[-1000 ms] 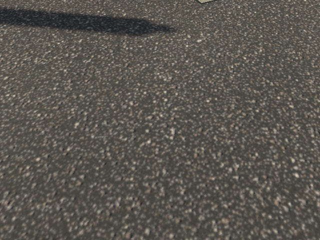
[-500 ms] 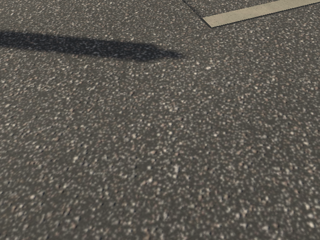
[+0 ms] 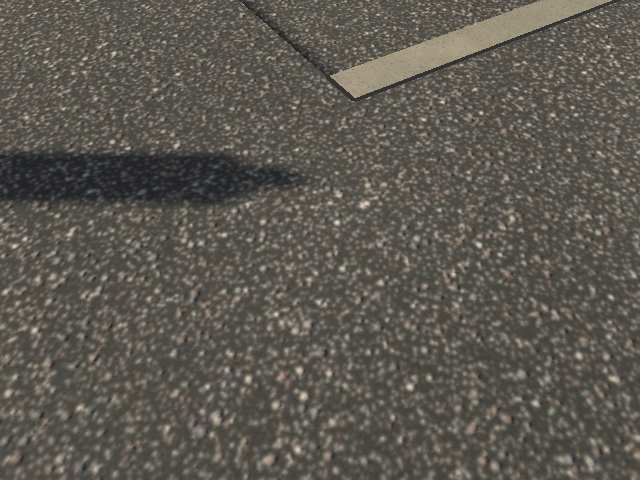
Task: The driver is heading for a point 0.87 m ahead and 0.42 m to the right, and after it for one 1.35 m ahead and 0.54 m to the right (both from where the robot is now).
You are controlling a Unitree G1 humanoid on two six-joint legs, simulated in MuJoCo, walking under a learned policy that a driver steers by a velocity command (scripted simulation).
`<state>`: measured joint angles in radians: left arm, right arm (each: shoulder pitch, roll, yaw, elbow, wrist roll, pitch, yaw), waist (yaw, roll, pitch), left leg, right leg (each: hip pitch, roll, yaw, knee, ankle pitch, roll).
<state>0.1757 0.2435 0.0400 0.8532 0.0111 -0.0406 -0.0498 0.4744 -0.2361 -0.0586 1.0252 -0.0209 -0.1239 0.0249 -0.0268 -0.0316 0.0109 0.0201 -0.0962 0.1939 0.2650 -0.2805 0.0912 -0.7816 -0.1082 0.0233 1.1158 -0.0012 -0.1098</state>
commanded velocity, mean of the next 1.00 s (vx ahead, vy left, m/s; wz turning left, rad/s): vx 1.00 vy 0.00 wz -0.90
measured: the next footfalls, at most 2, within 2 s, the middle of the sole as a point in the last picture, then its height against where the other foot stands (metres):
right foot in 0.20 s outside the picture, level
left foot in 0.62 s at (323, 349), level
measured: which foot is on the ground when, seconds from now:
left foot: down 0.00-0.20, up 0.22-0.60, down 0.62-1.00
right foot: up 0.00-0.18, down 0.20-0.62, up 0.64-1.00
